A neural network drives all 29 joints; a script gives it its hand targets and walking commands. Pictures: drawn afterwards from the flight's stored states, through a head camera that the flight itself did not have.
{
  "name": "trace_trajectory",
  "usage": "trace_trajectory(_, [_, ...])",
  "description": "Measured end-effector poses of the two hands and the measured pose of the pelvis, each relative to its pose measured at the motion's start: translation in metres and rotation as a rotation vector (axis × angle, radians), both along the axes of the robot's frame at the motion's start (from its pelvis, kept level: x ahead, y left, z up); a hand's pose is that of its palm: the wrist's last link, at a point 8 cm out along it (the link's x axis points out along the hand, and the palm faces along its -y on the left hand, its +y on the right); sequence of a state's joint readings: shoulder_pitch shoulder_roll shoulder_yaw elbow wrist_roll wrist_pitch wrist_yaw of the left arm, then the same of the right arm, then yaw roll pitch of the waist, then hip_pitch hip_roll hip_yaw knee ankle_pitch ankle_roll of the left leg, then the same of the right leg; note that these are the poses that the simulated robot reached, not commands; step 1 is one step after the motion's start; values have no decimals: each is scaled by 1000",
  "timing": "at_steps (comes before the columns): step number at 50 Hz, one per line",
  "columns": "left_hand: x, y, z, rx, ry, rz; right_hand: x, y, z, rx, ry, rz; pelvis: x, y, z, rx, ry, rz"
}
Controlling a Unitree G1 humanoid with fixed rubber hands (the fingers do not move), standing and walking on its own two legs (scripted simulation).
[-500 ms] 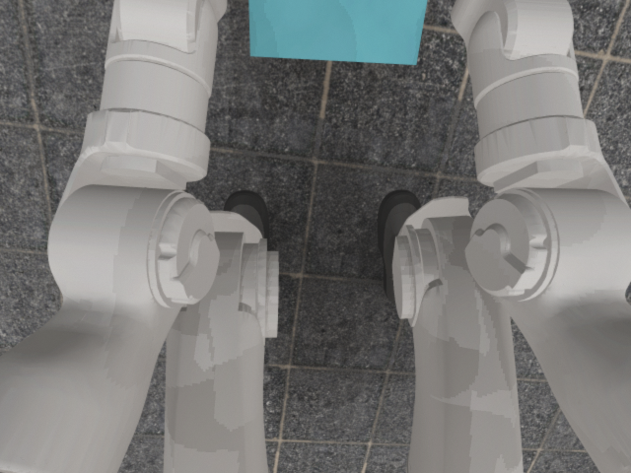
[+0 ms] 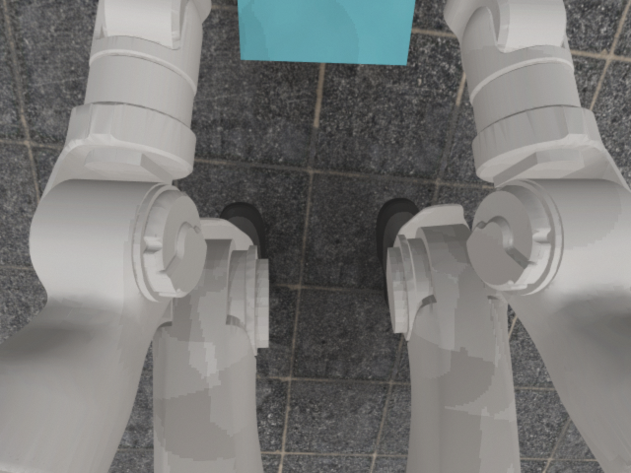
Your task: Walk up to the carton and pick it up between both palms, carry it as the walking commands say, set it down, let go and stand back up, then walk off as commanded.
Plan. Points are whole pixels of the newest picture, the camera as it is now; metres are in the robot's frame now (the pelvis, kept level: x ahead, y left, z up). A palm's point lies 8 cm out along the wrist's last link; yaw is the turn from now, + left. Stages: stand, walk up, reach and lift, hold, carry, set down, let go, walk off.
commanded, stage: set down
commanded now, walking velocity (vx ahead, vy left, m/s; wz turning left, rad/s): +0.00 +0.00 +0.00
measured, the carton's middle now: out of the picture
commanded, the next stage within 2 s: none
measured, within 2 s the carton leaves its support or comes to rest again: rests again in 0.88 s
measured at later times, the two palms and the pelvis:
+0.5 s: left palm out of the picture +0.56 +0.12 -0.21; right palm out of the picture +0.54 -0.12 -0.22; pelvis +0.01 +0.00 +0.00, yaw +0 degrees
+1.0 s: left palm out of the picture +0.56 +0.13 -0.22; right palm out of the picture +0.55 -0.12 -0.22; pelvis +0.01 +0.00 -0.01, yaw -1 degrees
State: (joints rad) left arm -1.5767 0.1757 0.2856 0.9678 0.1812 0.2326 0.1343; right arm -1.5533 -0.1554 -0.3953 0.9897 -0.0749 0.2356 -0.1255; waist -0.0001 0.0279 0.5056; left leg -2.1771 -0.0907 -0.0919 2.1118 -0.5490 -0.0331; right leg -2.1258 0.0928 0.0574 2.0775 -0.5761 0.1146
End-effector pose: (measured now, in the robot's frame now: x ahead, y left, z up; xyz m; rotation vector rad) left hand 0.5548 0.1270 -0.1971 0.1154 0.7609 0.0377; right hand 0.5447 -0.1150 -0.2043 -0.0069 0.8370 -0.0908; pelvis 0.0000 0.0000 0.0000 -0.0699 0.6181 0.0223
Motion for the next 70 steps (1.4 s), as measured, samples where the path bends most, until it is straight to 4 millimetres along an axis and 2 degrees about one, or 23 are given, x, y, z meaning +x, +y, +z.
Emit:
trace_trajectory(12, [1, -7, -9, 1, 20, -22, 0, -8, -9, -2, 14, 3, 4, -4, -3, 11, 19, -12])
trace_trajectory(70, [5, 0, -25, -18, 16, -49, 5, -8, -21, 26, -1, 42, 12, -2, -12, 8, 11, -16])
